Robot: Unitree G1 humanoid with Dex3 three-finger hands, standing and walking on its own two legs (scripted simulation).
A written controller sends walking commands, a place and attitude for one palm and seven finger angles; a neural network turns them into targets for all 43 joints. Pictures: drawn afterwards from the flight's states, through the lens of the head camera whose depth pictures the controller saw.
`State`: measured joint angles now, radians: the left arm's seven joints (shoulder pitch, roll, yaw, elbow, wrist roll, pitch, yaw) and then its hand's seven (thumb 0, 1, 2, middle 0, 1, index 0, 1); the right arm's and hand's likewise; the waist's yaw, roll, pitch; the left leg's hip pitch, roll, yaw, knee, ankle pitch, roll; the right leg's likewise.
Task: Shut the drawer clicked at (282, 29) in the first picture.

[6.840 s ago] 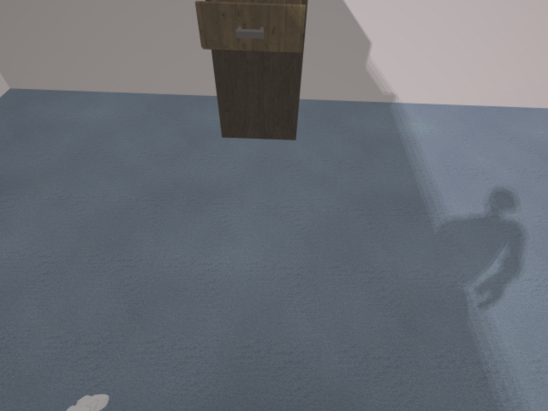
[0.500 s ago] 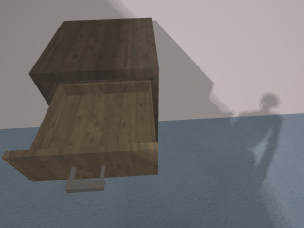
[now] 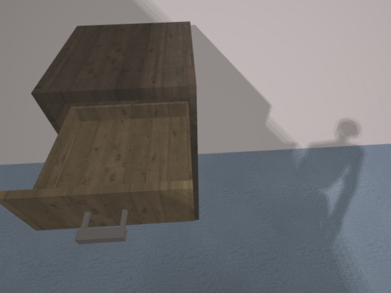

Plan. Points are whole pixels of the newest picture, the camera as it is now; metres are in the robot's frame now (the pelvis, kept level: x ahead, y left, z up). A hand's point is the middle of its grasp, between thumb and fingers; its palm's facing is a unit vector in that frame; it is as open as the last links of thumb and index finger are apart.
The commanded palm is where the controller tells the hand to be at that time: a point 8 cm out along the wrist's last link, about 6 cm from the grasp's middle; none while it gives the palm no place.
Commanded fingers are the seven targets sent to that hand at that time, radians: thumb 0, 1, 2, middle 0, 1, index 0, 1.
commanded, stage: look again from close up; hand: left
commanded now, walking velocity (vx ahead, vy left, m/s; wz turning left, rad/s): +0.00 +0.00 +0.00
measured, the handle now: (103, 225) +0.26 +0.22 -0.03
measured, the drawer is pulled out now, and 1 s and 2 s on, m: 0.30 0.29 0.29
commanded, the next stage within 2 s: raise the hand and make a fist in 0.40 s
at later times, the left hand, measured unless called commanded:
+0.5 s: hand out of the picture -0.01 +0.16 -0.17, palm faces +0.03 -0.98 -0.20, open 7.4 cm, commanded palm +0.09 +0.20 -0.07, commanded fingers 0.00 0.90 0.90 -0.22 -0.32 -0.22 -0.32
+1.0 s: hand out of the picture +0.12 +0.16 -0.02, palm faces +0.18 -0.98 -0.02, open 5.8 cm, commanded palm +0.08 +0.21 -0.02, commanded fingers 0.00 0.90 0.90 -0.72 -0.86 -0.72 -0.86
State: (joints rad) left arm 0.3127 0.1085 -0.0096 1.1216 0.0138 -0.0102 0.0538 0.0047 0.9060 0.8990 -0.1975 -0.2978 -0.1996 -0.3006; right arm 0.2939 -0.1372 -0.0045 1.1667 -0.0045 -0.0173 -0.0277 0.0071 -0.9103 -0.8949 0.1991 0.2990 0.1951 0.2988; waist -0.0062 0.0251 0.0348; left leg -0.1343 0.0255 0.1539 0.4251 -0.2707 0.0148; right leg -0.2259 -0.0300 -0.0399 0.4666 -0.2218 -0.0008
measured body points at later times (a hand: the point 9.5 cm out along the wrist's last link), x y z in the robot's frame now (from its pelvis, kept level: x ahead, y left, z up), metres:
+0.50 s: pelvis +0.00 -0.01 +0.00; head +0.01 -0.02 +0.45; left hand -0.01 +0.21 -0.16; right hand -0.03 -0.21 -0.17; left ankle -0.02 +0.10 -0.74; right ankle +0.02 -0.12 -0.74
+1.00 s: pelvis -0.02 -0.01 -0.09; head +0.02 +0.01 +0.36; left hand +0.10 +0.21 -0.02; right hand +0.27 -0.20 -0.10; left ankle -0.02 +0.10 -0.74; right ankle +0.02 -0.12 -0.74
